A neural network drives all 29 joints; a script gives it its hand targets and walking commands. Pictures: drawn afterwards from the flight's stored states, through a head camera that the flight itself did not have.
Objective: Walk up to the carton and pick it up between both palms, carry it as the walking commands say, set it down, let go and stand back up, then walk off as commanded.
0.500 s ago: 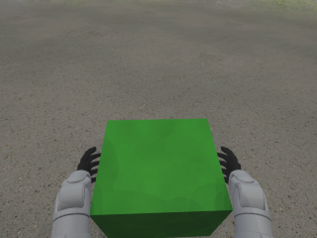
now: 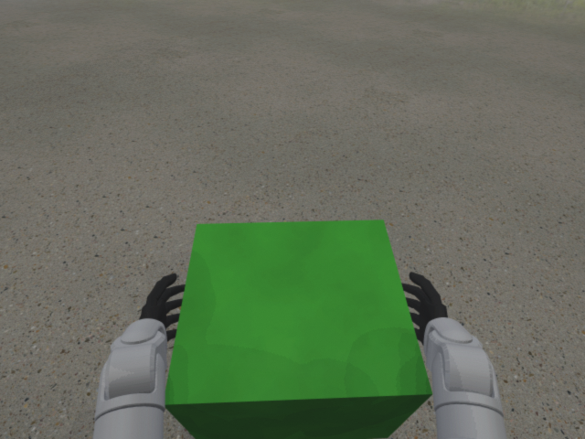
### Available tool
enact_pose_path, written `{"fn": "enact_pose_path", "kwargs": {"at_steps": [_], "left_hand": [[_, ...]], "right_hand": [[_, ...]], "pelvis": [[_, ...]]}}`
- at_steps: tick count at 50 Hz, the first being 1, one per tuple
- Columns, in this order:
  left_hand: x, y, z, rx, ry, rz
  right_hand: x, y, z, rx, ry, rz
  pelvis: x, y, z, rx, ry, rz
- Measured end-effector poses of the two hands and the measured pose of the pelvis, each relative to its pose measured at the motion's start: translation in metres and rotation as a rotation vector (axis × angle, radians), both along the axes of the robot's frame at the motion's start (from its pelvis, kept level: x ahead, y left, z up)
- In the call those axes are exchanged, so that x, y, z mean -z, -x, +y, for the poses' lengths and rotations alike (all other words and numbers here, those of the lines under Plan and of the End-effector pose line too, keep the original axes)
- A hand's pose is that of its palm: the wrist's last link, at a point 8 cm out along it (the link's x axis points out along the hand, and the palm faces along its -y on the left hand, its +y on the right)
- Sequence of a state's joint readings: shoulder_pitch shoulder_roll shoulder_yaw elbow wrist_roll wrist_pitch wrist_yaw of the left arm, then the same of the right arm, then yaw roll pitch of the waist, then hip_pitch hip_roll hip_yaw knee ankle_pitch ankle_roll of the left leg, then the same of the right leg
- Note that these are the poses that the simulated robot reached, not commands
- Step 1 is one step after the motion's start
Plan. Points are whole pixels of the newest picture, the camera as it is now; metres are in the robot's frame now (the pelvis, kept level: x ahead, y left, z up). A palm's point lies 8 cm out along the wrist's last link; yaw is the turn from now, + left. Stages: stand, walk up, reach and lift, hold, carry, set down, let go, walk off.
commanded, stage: reach and lift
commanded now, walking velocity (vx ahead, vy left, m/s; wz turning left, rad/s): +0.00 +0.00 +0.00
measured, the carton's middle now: (293, 332) +0.31 +0.00 -0.02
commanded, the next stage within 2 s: hold in 0.32 s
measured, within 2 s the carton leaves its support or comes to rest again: neither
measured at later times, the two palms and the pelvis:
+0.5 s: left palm (154, 333) +0.27 +0.19 +0.04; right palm (434, 331) +0.27 -0.19 +0.04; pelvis +0.00 +0.00 +0.00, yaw +0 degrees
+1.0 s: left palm (150, 333) +0.27 +0.20 +0.04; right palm (430, 331) +0.27 -0.18 +0.04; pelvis -0.01 +0.00 +0.00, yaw +0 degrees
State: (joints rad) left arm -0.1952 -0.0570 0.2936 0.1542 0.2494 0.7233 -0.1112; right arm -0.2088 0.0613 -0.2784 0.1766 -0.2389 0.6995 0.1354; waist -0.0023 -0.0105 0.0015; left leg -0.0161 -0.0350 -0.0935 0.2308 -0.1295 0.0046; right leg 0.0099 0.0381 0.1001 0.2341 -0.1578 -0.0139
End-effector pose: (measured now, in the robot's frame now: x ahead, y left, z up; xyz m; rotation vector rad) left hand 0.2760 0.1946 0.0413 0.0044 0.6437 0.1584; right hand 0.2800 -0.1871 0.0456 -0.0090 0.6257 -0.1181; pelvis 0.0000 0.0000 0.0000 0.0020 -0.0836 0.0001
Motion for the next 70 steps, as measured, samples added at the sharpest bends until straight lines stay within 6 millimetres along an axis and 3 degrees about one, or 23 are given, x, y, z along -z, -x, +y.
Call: {"fn": "enact_pose_path", "kwargs": {"at_steps": [70], "left_hand": [[0.001, 0.006, 0.003, 0.002, -0.003, -0.002]], "right_hand": [[0.001, 0.007, 0.003, 0.0, 0.009, -0.001]], "pelvis": [[0.0, 0.007, 0.002, 0.0, 0.002, -0.007]]}}
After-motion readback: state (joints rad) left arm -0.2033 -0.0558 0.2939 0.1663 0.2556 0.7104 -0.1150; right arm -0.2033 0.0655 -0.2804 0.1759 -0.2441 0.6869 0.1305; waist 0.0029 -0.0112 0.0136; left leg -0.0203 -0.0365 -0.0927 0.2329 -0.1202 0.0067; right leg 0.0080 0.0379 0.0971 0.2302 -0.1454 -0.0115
